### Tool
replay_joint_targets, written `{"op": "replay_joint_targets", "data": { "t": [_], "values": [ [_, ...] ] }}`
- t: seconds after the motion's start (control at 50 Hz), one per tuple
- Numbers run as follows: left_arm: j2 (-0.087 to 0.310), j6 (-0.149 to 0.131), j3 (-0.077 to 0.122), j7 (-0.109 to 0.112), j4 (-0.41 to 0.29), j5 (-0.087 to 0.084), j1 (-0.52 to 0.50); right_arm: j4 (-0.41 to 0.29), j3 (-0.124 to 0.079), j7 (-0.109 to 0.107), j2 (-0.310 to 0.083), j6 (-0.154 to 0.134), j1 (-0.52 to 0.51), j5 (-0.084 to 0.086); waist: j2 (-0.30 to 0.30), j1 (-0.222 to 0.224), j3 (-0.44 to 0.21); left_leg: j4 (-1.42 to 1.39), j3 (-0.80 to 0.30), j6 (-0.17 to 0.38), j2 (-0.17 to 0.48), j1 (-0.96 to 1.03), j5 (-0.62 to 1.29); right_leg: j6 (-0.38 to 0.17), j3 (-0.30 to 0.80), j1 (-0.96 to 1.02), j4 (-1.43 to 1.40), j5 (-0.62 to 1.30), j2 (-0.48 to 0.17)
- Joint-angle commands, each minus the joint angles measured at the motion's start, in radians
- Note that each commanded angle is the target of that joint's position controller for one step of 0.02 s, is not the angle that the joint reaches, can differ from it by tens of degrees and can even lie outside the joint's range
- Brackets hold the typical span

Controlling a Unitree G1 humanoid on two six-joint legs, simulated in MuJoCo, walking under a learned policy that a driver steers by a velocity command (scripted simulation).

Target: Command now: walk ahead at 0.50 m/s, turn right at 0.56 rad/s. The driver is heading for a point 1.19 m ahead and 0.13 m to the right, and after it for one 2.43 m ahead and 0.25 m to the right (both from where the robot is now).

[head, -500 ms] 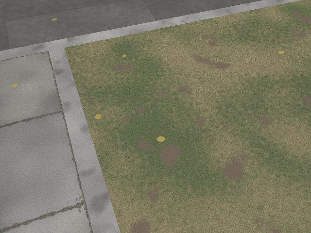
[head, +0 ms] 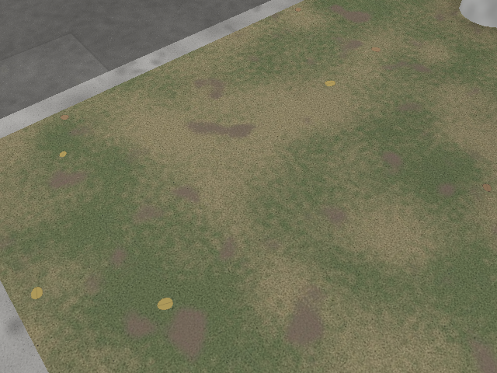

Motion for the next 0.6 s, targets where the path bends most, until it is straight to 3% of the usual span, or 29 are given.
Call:
{"op": "replay_joint_targets", "data": {
  "t": [0.02,0.06,0.12,0.26,0.3,0.32,0.36,0.38,0.4,0.42,0.44,0.46,0.48,0.52,0.54,0.6],
  "values": [
    [0.106,-0.040,0.014,0.008,-0.046,-0.014,0.038,-0.052,-0.017,0.008,-0.088,0.031,0.073,-0.023,0.010,-0.040,-0.043,-0.087,-0.024,-0.038,0.042,-0.128,0.031,-0.147,0.318,0.094,-0.237,0.377,-0.271],
    [0.136,-0.047,0.021,0.005,-0.045,-0.012,0.080,-0.082,-0.014,0.013,-0.086,0.045,0.011,-0.020,-0.013,-0.024,-0.036,-0.166,-0.005,-0.057,0.041,-0.166,0.089,-0.132,0.301,0.092,-0.244,0.417,-0.248],
    [0.140,-0.041,0.020,0.002,-0.047,-0.011,0.152,-0.134,-0.013,0.015,-0.097,0.051,-0.121,-0.015,-0.047,0.028,-0.020,-0.297,0.003,-0.069,0.033,-0.251,0.192,-0.095,0.322,0.150,-0.244,0.423,-0.234],
    [0.154,-0.032,0.020,0.013,-0.057,0.003,0.252,-0.227,0.007,0.026,-0.102,0.035,-0.326,-0.005,-0.080,0.103,-0.015,-0.554,-0.001,-0.044,-0.035,-0.293,0.284,-0.079,0.390,0.319,-0.171,0.497,-0.247],
    [0.168,-0.032,0.023,0.020,-0.066,0.008,0.243,-0.247,0.009,0.026,-0.117,0.025,-0.332,0.000,-0.092,0.092,-0.013,-0.628,-0.012,-0.021,-0.053,-0.235,0.271,-0.065,0.419,0.335,-0.139,0.538,-0.264],
    [0.178,-0.033,0.025,0.024,-0.075,0.009,0.218,-0.243,0.007,0.024,-0.130,0.020,-0.294,0.002,-0.098,0.066,-0.018,-0.671,-0.018,-0.007,-0.064,-0.158,0.254,-0.047,0.426,0.317,-0.117,0.567,-0.267],
    [0.205,-0.041,0.030,0.017,-0.099,0.010,0.145,-0.186,-0.012,0.007,-0.179,0.008,-0.094,0.005,-0.095,-0.027,-0.098,-0.724,-0.002,0.030,-0.118,0.139,0.184,0.002,0.408,0.239,0.043,0.755,-0.232],
    [0.201,-0.049,0.028,0.008,-0.102,0.002,0.124,-0.147,-0.023,-0.005,-0.203,-0.004,0.062,0.001,-0.050,-0.109,-0.182,-0.782,-0.013,0.058,-0.085,0.345,0.232,0.024,0.358,0.176,0.234,0.719,-0.180],
    [0.118,-0.058,0.004,-0.001,-0.131,-0.006,0.146,-0.139,-0.038,-0.022,-0.271,-0.009,0.219,-0.025,0.051,-0.152,-0.330,-0.797,-0.241,0.106,0.141,0.574,0.039,0.041,0.297,0.044,0.513,0.403,-0.119],
    [0.046,-0.054,-0.008,-0.002,-0.148,-0.031,0.292,-0.142,-0.057,-0.019,-0.352,0.002,0.182,-0.040,0.315,-0.044,-0.394,-0.929,-0.739,0.233,0.368,0.727,0.038,0.073,0.203,-0.249,0.766,-0.344,0.044],
    [0.120,-0.042,-0.005,0.007,-0.111,0.010,0.289,-0.151,-0.047,-0.008,-0.262,0.013,0.114,-0.013,0.167,-0.019,-0.297,-0.955,-0.790,0.244,0.341,0.618,-0.092,0.060,0.220,-0.328,0.853,-0.291,-0.047],
    [0.122,-0.037,-0.004,0.000,-0.107,0.018,0.221,-0.159,-0.026,-0.002,-0.172,0.013,0.044,-0.003,0.055,-0.012,-0.156,-0.972,-0.614,0.228,0.292,0.471,-0.089,0.067,0.207,-0.327,0.832,-0.193,-0.085],
    [0.106,-0.036,-0.010,-0.006,-0.118,0.021,0.164,-0.150,-0.014,0.003,-0.130,0.010,0.020,-0.006,0.004,-0.011,-0.091,-0.993,-0.475,0.206,0.235,0.379,0.011,0.073,0.197,-0.314,0.779,-0.147,-0.113],
    [0.092,-0.022,-0.015,-0.022,-0.132,0.031,0.135,-0.116,-0.009,0.001,-0.126,-0.002,0.039,-0.004,0.077,0.007,-0.058,-1.026,-0.310,0.178,0.162,0.296,0.185,0.088,0.186,-0.273,0.709,-0.131,-0.140],
    [0.086,-0.015,-0.017,-0.026,-0.133,0.032,0.138,-0.099,-0.010,0.006,-0.133,-0.012,0.062,0.002,0.094,0.013,-0.066,-1.030,-0.273,0.182,0.155,0.288,0.268,0.092,0.181,-0.260,0.692,-0.130,-0.137],
    [0.075,-0.007,-0.026,-0.036,-0.157,0.036,0.076,-0.067,-0.015,0.014,-0.150,-0.033,0.108,0.014,0.087,0.016,-0.059,-1.069,-0.200,0.205,0.156,0.303,0.343,0.108,0.165,-0.323,0.620,-0.088,-0.152]
  ]
}}
Next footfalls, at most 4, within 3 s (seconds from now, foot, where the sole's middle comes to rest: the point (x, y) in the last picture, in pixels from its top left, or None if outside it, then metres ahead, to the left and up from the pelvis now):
0.38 left None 0.42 0.10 -0.77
0.88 right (332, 336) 0.57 -0.19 -0.77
1.42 left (296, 230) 0.91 -0.11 -0.77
1.98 right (346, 198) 1.04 -0.28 -0.77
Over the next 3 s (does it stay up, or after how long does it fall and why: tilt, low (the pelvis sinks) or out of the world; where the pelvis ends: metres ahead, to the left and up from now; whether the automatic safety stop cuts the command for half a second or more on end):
stays up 1.23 -0.06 -0.01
